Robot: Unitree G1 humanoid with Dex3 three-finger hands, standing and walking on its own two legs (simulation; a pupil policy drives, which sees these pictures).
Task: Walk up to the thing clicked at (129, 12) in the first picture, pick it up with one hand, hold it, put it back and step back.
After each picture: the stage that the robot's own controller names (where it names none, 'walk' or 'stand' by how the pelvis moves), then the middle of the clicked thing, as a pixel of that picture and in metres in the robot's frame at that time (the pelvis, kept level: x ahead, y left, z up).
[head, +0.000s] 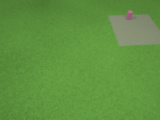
stand; (129, 15) +2.05 -0.62 -0.72
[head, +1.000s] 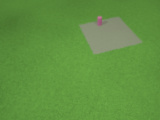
walk; (99, 21) +1.97 -0.09 -0.69
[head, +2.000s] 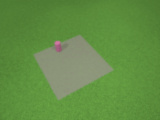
walk; (58, 46) +1.30 +0.37 -0.71
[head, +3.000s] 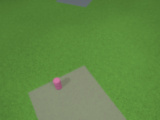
walk; (57, 83) +0.83 +0.35 -0.72
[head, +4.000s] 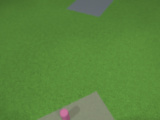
walk; (65, 115) +0.52 +0.24 -0.71
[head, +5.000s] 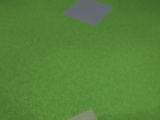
stand; out of the picture +0.37 +0.18 -0.70
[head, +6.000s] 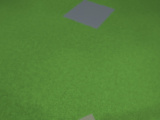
stand; out of the picture +0.35 +0.17 -0.72
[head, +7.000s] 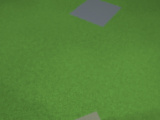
stand; out of the picture +0.37 +0.16 -0.72
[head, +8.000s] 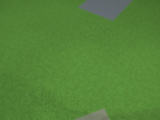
stand; out of the picture +0.35 +0.14 -0.72
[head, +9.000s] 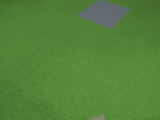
stand; out of the picture +0.36 +0.13 -0.72
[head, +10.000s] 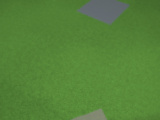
stand; out of the picture +0.38 +0.13 -0.72
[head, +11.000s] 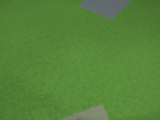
stand; out of the picture +0.39 +0.14 -0.72
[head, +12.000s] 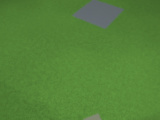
stand; out of the picture +0.36 +0.15 -0.72
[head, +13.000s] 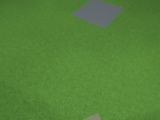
stand; out of the picture +0.35 +0.15 -0.73
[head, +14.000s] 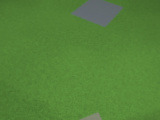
stand; out of the picture +0.36 +0.15 -0.73
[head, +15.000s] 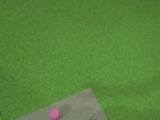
go down; (54, 115) +0.39 +0.16 -0.66
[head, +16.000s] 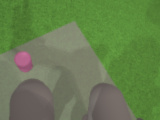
go down; (24, 62) +0.42 +0.24 -0.31
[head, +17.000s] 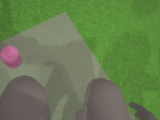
close in; (11, 57) +0.42 +0.25 -0.29
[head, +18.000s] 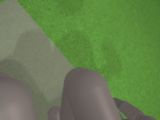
close; out of the picture +0.39 +0.29 -0.22
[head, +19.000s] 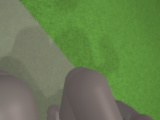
lift; out of the picture +0.38 +0.29 -0.22
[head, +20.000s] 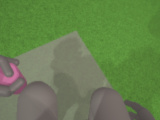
lift; (12, 80) +0.32 +0.25 -0.09
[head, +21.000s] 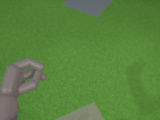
hold; out of the picture +0.25 +0.06 -0.68
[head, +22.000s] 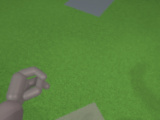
hold; out of the picture +0.23 +0.07 -0.70
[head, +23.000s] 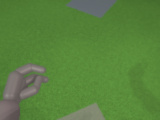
crouch; out of the picture +0.23 +0.06 -0.70
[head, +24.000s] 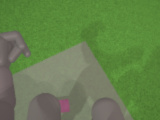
crouch; (58, 106) +0.28 +0.10 -0.44
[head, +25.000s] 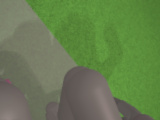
lower; out of the picture +0.27 +0.16 -0.26
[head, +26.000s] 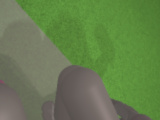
lower; out of the picture +0.28 +0.16 -0.26
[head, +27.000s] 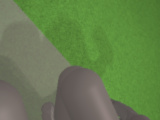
lower; out of the picture +0.28 +0.16 -0.25
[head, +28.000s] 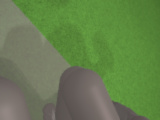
lower; out of the picture +0.29 +0.16 -0.25
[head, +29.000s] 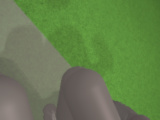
lower; out of the picture +0.29 +0.17 -0.25
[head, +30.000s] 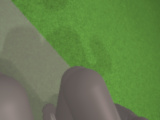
open; out of the picture +0.30 +0.17 -0.25
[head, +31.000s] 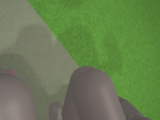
stand; out of the picture +0.31 +0.17 -0.25
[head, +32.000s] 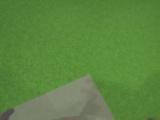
stand; out of the picture +0.28 +0.08 -0.59
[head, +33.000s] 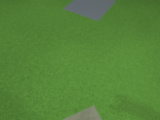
stand; out of the picture +0.25 +0.08 -0.69
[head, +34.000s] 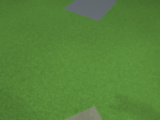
stand; out of the picture +0.25 +0.07 -0.69
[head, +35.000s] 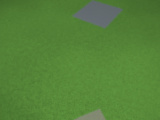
stand; out of the picture +0.28 +0.05 -0.74
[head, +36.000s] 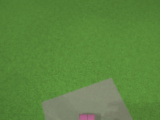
walk; (86, 119) +0.37 +0.04 -0.73
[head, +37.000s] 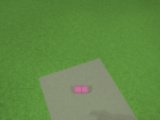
walk; (80, 89) +0.66 -0.02 -0.73
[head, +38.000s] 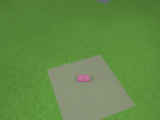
stand; (83, 78) +0.92 +0.03 -0.73
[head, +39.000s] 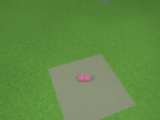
stand; (83, 78) +0.92 +0.02 -0.75
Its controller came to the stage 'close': yes
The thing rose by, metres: 0.25
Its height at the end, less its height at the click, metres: -0.02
